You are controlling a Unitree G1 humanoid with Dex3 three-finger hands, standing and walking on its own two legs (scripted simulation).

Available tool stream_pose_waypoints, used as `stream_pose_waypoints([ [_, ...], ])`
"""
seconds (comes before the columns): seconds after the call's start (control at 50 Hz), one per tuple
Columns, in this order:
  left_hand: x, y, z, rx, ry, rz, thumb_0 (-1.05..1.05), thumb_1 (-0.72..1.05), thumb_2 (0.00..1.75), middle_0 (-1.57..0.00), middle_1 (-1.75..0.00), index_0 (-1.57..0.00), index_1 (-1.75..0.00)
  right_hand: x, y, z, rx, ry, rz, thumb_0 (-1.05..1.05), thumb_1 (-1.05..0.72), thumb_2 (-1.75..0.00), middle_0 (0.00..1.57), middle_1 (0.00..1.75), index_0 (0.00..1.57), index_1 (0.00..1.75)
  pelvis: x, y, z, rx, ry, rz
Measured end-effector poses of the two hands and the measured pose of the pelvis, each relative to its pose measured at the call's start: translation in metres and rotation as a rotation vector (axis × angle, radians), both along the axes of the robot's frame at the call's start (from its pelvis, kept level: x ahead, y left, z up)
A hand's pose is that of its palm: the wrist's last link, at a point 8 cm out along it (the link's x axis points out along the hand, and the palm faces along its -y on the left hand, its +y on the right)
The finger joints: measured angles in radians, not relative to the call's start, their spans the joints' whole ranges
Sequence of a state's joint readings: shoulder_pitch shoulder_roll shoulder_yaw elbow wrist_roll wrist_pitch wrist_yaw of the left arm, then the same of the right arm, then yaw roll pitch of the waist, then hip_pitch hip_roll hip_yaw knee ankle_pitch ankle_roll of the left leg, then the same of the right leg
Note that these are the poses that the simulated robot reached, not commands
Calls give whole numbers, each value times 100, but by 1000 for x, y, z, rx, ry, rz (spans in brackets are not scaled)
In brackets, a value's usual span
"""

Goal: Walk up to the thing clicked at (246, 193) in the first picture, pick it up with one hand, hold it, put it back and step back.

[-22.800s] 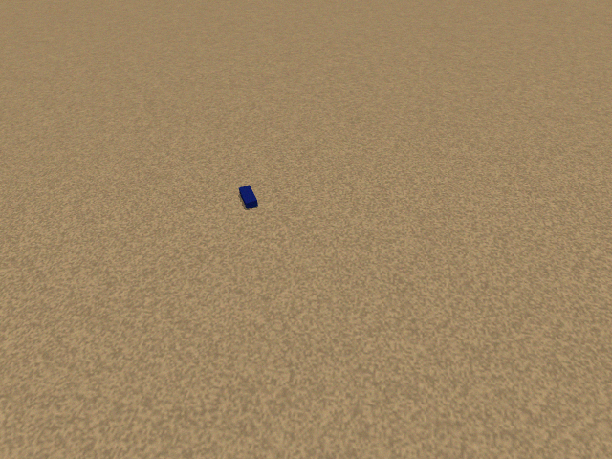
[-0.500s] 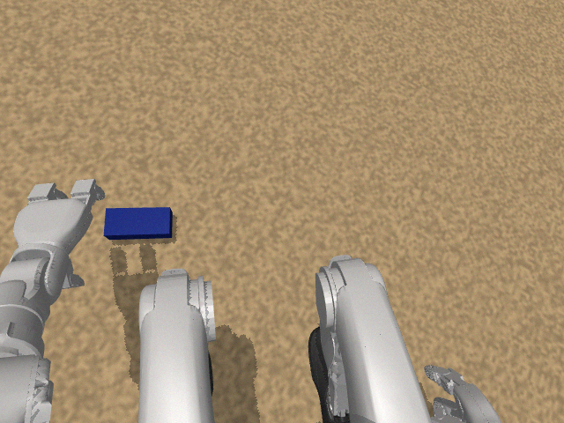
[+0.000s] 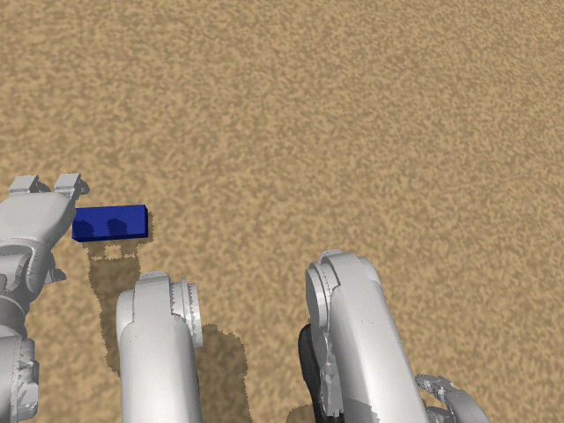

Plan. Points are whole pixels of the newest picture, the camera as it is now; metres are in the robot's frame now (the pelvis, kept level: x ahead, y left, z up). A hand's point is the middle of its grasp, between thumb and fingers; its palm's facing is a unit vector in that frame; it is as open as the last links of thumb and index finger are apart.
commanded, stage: rise first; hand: left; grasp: from above
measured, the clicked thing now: (112, 223) +0.45 +0.26 -0.31
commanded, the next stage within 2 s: approach in 1.80 s
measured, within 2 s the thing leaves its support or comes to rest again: neither
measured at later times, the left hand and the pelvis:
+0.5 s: hand (64, 232) +0.41 +0.30 -0.19, palm faces -0.46 -0.07 -0.89, open 13.6 cm; pelvis +0.01 -0.01 -0.01, yaw +0 degrees
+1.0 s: hand (60, 229) +0.42 +0.30 -0.19, palm faces -0.45 -0.05 -0.89, open 13.4 cm; pelvis +0.00 +0.00 -0.01, yaw -1 degrees
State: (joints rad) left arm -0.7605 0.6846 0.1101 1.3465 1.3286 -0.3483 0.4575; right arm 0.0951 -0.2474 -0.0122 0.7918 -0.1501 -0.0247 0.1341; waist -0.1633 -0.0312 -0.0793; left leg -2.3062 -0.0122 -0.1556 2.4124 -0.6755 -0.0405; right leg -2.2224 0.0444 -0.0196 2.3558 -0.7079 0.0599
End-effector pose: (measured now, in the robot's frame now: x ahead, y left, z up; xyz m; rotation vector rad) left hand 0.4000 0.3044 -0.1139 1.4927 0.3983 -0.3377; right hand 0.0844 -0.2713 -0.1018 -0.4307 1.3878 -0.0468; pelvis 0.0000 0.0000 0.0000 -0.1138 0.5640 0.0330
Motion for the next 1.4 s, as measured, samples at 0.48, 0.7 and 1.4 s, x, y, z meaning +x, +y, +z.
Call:
stream_pose_waypoints([
  [0.48,15,-6,-16,-9,7,24,0,-43,95,-17,-89,-17,-89,-3,-8,-10,-2,43,30,0,-90,-90,20,30,20,30,5,-6,-10,5,1,-10],
  [0.7,16,-5,-20,-9,6,22,0,-41,93,-20,-86,-19,-87,-6,-7,-11,-14,50,49,0,-90,-90,20,30,20,30,4,-4,-14,-2,-10,-12],
  [1.4,14,-8,-12,-10,21,-4,0,-37,89,-24,-85,-24,-86,-2,-1,-3,3,24,40,0,-91,-90,20,30,20,30,2,-1,-6,-10,-5,-9],
])
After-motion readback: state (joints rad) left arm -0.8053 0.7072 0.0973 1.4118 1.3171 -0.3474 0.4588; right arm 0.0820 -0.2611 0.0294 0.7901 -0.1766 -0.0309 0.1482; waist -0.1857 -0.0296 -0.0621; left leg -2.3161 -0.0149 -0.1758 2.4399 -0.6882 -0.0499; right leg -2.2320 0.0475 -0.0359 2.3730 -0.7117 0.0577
